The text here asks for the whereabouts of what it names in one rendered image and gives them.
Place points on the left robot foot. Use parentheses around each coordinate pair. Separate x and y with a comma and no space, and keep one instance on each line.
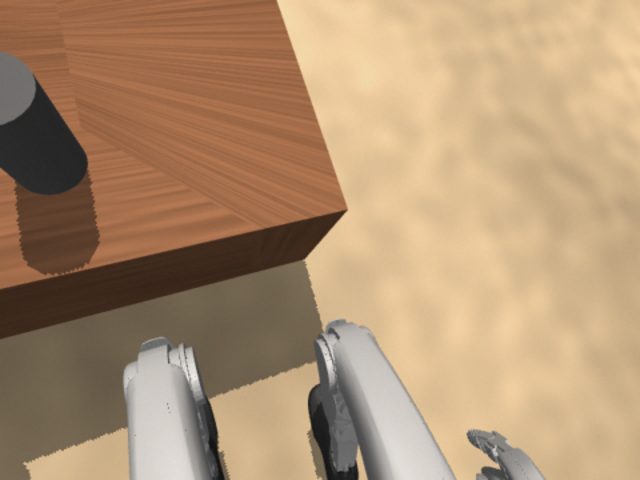
(218,473)

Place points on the can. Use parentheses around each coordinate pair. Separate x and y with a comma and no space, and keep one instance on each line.
(37,148)

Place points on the right robot foot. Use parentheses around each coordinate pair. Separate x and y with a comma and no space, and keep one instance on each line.
(320,428)

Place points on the right robot hand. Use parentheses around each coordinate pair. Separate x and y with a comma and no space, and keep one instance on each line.
(514,463)

